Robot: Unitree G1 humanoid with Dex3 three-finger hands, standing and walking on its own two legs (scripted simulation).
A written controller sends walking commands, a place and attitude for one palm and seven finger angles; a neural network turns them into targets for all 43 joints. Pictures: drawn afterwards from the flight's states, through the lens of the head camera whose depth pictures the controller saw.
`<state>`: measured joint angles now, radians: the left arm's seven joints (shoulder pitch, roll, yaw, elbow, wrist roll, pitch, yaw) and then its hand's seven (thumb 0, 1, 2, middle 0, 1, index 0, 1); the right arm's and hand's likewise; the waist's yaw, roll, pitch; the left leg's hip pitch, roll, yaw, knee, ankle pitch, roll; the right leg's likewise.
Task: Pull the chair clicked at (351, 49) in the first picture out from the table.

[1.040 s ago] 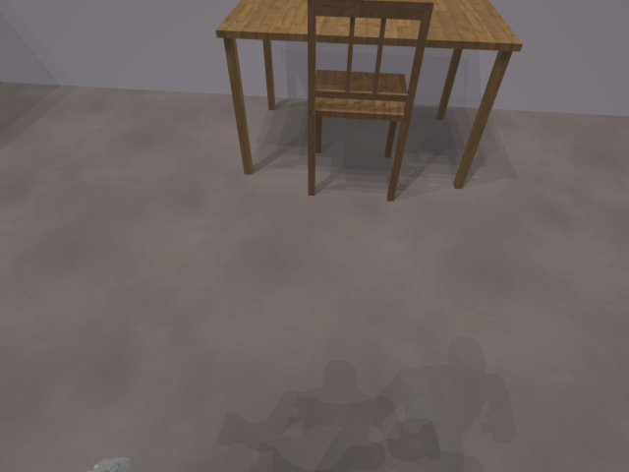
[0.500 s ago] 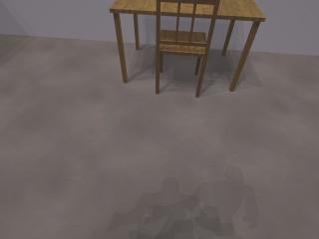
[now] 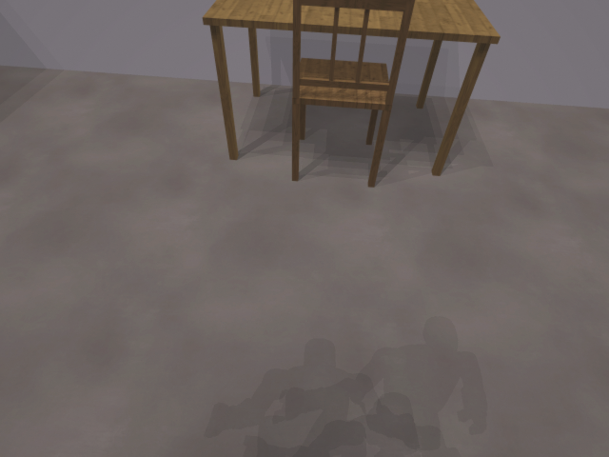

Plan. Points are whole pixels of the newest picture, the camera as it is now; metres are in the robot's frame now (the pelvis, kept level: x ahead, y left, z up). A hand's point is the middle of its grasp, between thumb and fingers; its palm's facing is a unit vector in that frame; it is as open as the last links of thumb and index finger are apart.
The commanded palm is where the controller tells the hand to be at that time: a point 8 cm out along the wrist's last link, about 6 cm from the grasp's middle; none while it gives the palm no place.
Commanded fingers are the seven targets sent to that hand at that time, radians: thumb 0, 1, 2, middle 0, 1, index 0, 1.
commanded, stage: look at it before walking up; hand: left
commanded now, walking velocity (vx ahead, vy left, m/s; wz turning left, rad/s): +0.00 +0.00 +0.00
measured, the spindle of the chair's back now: (333, 45) +1.54 -0.03 -0.09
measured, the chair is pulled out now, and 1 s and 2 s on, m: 0.00 0.00 0.00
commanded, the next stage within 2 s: walk to a spot facing it in 0.40 s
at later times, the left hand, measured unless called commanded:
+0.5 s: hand out of the picture +0.08 +0.24 -0.16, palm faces -0.04 -0.94 -0.33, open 7.4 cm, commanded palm none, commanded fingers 0.00 0.90 0.90 -0.20 -0.30 -0.20 -0.30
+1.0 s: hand out of the picture +0.14 +0.14 -0.18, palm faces -0.13 -0.97 -0.21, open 7.3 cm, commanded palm none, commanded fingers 0.00 0.90 0.90 -0.20 -0.30 -0.20 -0.30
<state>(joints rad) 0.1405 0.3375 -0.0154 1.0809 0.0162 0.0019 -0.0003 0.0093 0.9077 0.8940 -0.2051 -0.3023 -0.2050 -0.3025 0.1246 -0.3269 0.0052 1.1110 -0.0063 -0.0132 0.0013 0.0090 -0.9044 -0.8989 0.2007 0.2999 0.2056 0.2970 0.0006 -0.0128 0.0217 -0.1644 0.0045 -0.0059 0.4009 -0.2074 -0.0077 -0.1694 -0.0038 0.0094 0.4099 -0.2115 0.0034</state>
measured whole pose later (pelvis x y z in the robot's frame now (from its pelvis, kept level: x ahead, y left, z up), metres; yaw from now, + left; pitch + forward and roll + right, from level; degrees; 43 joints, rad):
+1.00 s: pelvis +0.12 -0.05 -0.02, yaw -12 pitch +0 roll +0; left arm 0.37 0.19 0.03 1.01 0.02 -0.05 -0.01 0.01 0.91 0.89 -0.20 -0.30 -0.20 -0.30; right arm 0.30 -0.22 -0.03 1.11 -0.02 0.00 0.00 0.01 -0.91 -0.90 0.20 0.30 0.20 0.30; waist 0.04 0.01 0.04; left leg -0.40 0.10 0.07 1.15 -0.43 -0.02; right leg -0.22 0.04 -0.06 0.61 -0.39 -0.06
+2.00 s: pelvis +0.54 -0.15 -0.03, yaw -33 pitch -1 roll -1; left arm 0.13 0.16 0.05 0.99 0.03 -0.05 -0.02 0.01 0.91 0.89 -0.20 -0.30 -0.20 -0.30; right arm 0.54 -0.07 -0.02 1.20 0.00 -0.04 -0.01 0.01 -0.91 -0.90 0.20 0.30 0.20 0.30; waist -0.04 -0.02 0.07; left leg -0.09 0.13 0.25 0.99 -0.51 -0.03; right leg -0.40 0.00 -0.18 0.66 -0.22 -0.11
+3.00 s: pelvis +0.80 -0.31 -0.01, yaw -25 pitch -1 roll +2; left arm 0.15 0.12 0.03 0.94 0.02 0.00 0.03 0.01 0.91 0.89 -0.20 -0.30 -0.20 -0.30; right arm 0.29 -0.19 -0.08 1.04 -0.01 0.06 0.01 0.01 -0.91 -0.90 0.20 0.30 0.20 0.30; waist -0.05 0.05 0.04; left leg -0.48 0.06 0.06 1.15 -0.41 -0.06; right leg -0.23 -0.10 -0.23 0.52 -0.27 -0.04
